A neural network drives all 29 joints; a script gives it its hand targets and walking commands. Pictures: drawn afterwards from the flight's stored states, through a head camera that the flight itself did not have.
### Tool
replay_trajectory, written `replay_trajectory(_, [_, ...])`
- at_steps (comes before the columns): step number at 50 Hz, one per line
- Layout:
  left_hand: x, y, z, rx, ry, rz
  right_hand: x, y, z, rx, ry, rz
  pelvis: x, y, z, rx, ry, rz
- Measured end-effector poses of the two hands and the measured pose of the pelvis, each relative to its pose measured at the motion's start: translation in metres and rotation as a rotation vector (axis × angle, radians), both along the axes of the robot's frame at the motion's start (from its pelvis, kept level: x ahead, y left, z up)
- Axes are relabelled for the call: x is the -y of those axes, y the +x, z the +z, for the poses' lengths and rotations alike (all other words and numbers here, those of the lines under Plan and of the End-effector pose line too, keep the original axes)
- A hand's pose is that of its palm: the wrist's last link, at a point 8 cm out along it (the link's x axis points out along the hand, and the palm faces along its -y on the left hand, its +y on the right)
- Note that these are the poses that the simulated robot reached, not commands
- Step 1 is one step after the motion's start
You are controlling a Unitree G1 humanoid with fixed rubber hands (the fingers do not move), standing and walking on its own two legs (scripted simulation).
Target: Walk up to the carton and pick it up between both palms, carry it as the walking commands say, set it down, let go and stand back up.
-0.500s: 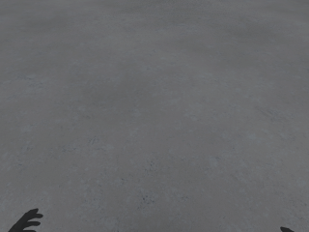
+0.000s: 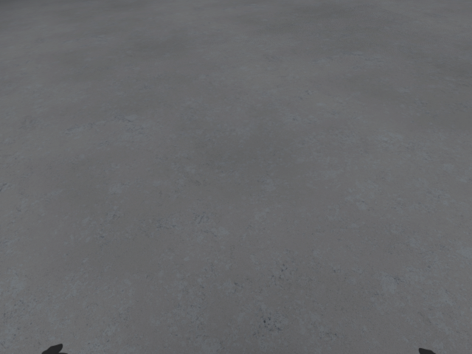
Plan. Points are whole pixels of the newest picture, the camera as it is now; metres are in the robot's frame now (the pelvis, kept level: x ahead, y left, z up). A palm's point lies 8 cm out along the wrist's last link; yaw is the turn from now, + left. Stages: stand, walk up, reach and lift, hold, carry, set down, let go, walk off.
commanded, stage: walk up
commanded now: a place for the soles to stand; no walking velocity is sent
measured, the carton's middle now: out of the picture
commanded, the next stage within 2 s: none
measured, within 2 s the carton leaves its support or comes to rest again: neither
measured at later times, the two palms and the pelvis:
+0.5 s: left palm out of the picture +0.05 +0.48 -0.08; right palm (322, 298) +0.27 -0.15 -0.08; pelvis +0.05 +0.11 +0.00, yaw +20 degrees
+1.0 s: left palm out of the picture -0.13 +0.50 -0.02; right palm (239, 238) +0.41 +0.02 -0.08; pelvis +0.07 +0.16 +0.00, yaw +45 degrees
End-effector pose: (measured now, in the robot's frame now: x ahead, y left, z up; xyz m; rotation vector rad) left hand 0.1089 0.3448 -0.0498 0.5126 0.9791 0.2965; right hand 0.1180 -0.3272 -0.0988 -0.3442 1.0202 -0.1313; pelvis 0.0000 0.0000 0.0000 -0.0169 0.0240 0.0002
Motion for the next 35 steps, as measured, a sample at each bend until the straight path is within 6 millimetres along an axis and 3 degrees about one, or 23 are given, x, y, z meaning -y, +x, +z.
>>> replay_trajectory(6, [-0.033, -0.023, 0.022, -0.003, 0.049, 0.086, -0.020, 0.033, -0.004, -0.044, 0.028, 0.088, -0.014, 0.007, 0.007, -0.010, 0.016, 0.080])
replay_trajectory(11, [-0.062, -0.032, 0.024, -0.009, 0.050, 0.140, -0.048, 0.067, -0.005, -0.063, 0.032, 0.146, -0.036, 0.018, 0.006, -0.031, 0.014, 0.152])
replay_trajectory(15, [-0.092, -0.043, 0.011, -0.024, 0.029, 0.183, -0.090, 0.103, -0.003, -0.050, 0.029, 0.214, -0.062, 0.029, 0.001, -0.051, -0.001, 0.205])
replay_trajectory(20, [-0.135, -0.053, -0.019, -0.009, -0.029, 0.276, -0.151, 0.139, 0.000, -0.022, -0.015, 0.318, -0.099, 0.041, -0.012, -0.057, 0.002, 0.283])
replay_trajectory(24, [-0.134, -0.058, -0.032, -0.017, -0.094, 0.331, -0.179, 0.150, 0.012, -0.033, -0.048, 0.379, -0.110, 0.045, -0.004, -0.055, -0.008, 0.335])
replay_trajectory(29, [-0.127, -0.070, -0.040, -0.050, -0.114, 0.355, -0.188, 0.174, 0.017, -0.026, -0.075, 0.423, -0.116, 0.052, -0.003, -0.033, 0.017, 0.407])
replay_trajectory(32, [-0.126, -0.084, -0.034, -0.044, -0.085, 0.404, -0.195, 0.201, 0.014, 0.005, -0.062, 0.461, -0.118, 0.060, -0.007, -0.024, 0.029, 0.450])
replay_trajectory(35, [-0.130, -0.112, -0.026, -0.033, -0.007, 0.471, -0.215, 0.239, 0.006, 0.065, -0.042, 0.529, -0.121, 0.069, -0.018, -0.026, 0.028, 0.496])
